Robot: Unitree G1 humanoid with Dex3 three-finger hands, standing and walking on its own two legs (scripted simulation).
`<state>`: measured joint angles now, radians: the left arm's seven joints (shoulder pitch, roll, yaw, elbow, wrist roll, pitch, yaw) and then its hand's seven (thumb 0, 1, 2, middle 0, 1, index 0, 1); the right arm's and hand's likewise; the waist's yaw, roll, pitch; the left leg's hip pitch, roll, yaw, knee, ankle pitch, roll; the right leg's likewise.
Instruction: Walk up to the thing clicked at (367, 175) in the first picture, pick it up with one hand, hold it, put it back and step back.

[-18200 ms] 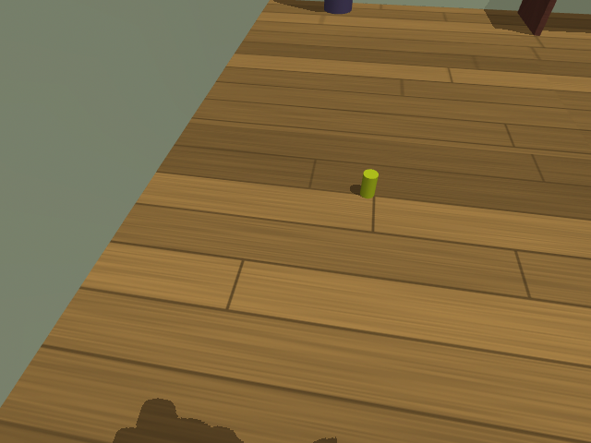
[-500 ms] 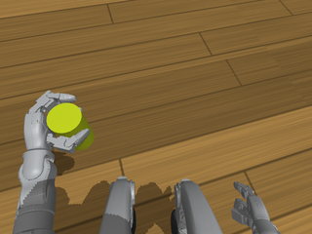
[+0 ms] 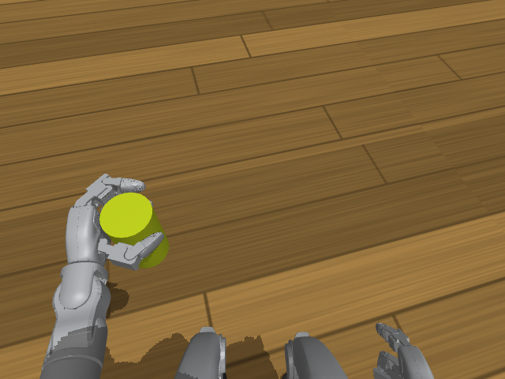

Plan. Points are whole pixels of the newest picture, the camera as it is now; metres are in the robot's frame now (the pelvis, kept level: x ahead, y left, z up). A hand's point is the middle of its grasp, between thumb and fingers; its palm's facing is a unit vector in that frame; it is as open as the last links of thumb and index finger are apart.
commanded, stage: lift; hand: left
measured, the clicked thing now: (138, 233) +0.34 +0.19 +0.01
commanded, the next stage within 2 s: hold in 0.84 s
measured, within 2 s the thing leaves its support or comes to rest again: neither
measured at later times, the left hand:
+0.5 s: hand (134, 201) +0.35 +0.17 +0.09, palm faces +0.11 -0.99 -0.02, open 10.0 cm
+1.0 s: hand (130, 189) +0.36 +0.17 +0.11, palm faces +0.10 -0.99 -0.01, open 10.0 cm
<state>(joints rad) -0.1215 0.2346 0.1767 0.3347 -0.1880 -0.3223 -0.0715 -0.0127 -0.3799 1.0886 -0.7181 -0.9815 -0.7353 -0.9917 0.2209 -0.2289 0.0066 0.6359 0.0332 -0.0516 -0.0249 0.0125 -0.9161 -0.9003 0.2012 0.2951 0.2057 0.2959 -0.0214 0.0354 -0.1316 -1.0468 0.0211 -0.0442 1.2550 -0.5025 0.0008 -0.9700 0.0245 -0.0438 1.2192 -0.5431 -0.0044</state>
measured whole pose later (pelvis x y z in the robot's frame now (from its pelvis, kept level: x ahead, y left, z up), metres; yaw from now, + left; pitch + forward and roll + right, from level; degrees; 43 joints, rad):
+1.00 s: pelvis +0.03 +0.00 +0.06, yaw +0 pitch +9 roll -2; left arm -0.11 0.19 0.14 0.37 -0.17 -0.34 -0.05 -0.01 -0.38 1.09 -0.72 -0.98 -0.73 -0.99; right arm 0.24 -0.23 -0.01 0.65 0.01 -0.03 -0.01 0.01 -0.92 -0.90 0.20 0.30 0.20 0.30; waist -0.02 0.02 -0.07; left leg -0.67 0.02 -0.02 0.94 -0.43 0.00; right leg -0.60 0.02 -0.02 0.90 -0.45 0.00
